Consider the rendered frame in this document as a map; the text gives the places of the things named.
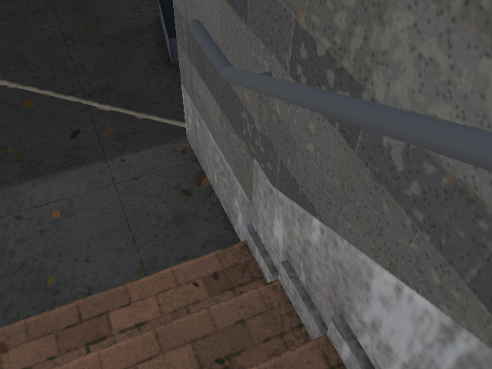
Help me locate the stairs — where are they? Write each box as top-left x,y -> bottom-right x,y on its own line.
0,241 -> 347,369

